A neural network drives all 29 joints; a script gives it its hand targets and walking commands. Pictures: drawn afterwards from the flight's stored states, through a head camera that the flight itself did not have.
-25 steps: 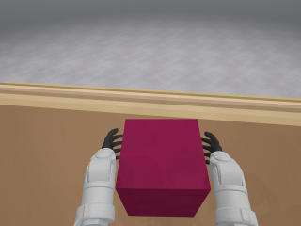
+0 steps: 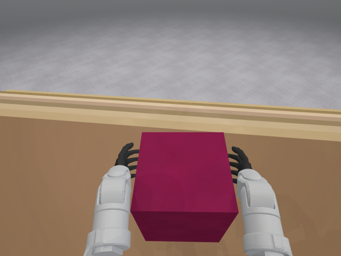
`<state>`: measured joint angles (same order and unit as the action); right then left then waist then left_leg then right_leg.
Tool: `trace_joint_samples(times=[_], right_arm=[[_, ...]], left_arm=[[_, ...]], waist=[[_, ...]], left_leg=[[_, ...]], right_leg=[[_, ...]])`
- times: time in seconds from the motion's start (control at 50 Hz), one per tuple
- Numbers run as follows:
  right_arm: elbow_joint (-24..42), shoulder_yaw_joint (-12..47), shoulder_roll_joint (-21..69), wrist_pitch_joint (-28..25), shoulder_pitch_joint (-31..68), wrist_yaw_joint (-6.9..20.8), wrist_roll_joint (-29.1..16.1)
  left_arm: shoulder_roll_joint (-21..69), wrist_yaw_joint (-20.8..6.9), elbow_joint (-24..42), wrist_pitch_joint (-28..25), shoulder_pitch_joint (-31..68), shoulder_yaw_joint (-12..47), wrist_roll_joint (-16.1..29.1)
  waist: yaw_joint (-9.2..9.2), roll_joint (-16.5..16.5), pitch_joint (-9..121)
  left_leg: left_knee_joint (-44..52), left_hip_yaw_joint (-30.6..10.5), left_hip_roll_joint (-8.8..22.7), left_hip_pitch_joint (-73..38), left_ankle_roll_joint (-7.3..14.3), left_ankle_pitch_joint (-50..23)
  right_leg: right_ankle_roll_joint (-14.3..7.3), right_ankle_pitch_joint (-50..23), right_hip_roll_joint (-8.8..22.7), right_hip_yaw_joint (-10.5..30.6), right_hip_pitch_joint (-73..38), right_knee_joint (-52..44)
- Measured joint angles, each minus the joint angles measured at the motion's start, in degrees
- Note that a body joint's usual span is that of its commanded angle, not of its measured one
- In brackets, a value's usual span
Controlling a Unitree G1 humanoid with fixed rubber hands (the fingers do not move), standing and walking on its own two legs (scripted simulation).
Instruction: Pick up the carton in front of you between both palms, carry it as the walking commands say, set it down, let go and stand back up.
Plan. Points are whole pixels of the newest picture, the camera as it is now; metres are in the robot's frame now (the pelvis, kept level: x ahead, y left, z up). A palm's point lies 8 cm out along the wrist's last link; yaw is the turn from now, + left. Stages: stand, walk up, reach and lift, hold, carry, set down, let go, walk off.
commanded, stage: hold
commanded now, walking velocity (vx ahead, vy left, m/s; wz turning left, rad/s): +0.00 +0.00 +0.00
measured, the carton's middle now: (182, 189) +0.29 +0.00 -0.03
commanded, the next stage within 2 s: carry in 0.44 s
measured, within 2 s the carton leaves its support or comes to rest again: neither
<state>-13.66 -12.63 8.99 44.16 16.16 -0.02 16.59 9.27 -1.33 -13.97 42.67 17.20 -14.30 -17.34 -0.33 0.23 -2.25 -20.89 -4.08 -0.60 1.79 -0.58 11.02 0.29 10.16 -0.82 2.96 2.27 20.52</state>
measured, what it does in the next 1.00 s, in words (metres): walks ahead: right foot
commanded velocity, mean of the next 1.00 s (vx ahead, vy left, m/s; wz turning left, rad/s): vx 0.30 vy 0.00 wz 0.00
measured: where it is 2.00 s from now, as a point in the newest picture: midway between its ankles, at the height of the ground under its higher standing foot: (171, 180)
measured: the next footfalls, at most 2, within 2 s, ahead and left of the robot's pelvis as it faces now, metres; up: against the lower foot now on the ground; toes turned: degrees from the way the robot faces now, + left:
right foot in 0.90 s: +0.23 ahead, -0.09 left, +0.00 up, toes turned -10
left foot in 1.32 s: +0.54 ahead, +0.15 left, +0.00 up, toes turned +14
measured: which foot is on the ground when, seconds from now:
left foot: down 0.00-0.92, up 0.94-1.00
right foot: down 0.00-0.64, up 0.66-0.88, down 0.90-1.00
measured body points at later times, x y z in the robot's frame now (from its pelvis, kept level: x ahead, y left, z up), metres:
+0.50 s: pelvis +0.01 +0.00 +0.00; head -0.04 +0.00 +0.45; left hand +0.31 +0.16 +0.05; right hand +0.30 -0.15 +0.04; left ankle +0.01 +0.13 -0.74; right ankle +0.02 -0.12 -0.74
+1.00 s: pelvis +0.17 +0.00 -0.01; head +0.15 +0.00 +0.44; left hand +0.43 +0.15 +0.08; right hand +0.43 -0.15 +0.07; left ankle +0.05 +0.11 -0.69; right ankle +0.19 -0.09 -0.75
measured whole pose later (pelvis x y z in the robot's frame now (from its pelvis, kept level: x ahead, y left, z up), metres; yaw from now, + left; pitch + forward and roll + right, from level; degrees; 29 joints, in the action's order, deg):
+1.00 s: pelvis +0.17 +0.00 -0.01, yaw +2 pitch +5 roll -1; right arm 26.7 -4.5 7.3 69.3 0.9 -6.8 3.9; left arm 7.3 5.8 24.1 67.3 2.9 -2.0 -4.6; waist 0.7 1.1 9.4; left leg -53.2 3.2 3.9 20.0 0.7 26.1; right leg -3.9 12.9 1.0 -13.6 19.2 26.8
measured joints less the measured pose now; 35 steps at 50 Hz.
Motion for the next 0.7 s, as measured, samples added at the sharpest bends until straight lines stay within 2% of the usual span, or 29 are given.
trace_joint_samples(times=[0.42, 0.46, 0.5, 0.52, 0.56, 0.62, 0.66, 0.7], right_arm=[[1.8, 1.7, -0.5, 0.6, -2.1, -0.2, -0.8], [1.7, 1.6, -0.5, 0.8, -2.0, -0.3, -0.9], [2.2, 1.7, -0.6, 1.0, -2.6, -0.5, -1.5], [2.9, 1.9, -0.7, 1.3, -3.0, -0.6, -1.9], [5.5, 2.0, -0.8, 2.1, -3.5, -0.8, -2.9], [9.9, 2.7, -0.9, 4.0, -4.1, -1.5, -4.9], [12.5, 3.8, -0.9, 6.3, -4.3, -2.0, -6.1], [14.7, 5.4, -0.9, 8.7, -4.3, -2.7, -6.7]], left_arm=[[-0.5, 0.5, 1.8, 0.7, -2.0, 1.9, 1.1], [-0.5, 0.7, 1.7, 1.0, -1.9, 1.9, 1.4], [-0.6, 1.0, 2.1, 1.4, -2.4, 2.4, 1.9], [-0.7, 1.2, 2.8, 1.7, -2.7, 2.8, 2.2], [-0.7, 1.6, 5.0, 2.7, -2.8, 3.7, 3.0], [-0.9, 2.5, 10.0, 4.9, -3.7, 5.1, 4.4], [-1.2, 2.9, 14.1, 7.3, -5.2, 5.4, 5.6], [-1.4, 3.5, 17.9, 9.9, -6.5, 5.3, 6.9]], waist=[[0.06, 0.0, 0.3], [0.13, -0.1, 2.2], [0.25, -0.2, 4.6], [0.38, -0.2, 5.6], [0.81, -0.5, 7.1], [0.97, -1.6, 8.6], [0.72, -1.8, 10.0], [0.37, -0.9, 11.1]], left_leg=[[0.5, 0.3, -0.2, -0.4, 0.2, 0.0], [-1.6, 0.2, -0.3, 2.6, 0.1, 0.8], [-4.7, 0.1, -0.2, 5.9, 0.0, 5.5], [-6.2, 0.3, 0.0, 7.4, 0.0, 8.4], [-8.7, 1.9, 0.8, 10.5, 0.0, 10.7], [-8.2, 4.6, 0.7, 11.8, 0.3, 7.7], [-6.7, 5.5, 0.3, 11.5, 1.1, 5.2], [-5.5, 6.4, 0.9, 11.2, 1.8, 4.3]], right_leg=[[0.2, 0.0, 0.2, 0.3, -0.2, -0.4], [0.3, 0.8, 0.2, 0.2, 2.5, 1.5], [0.3, 4.6, 0.2, -0.2, 5.4, 3.7], [0.2, 6.5, 0.2, -0.5, 6.4, 4.3], [0.0, 5.9, 0.6, -1.2, 8.2, 4.4], [0.1, 3.9, 1.8, -1.3, 10.5, 6.3], [0.1, 9.7, 2.6, -1.6, 12.6, 10.5], [0.0, 13.7, 2.9, -4.3, 16.4, 17.2]])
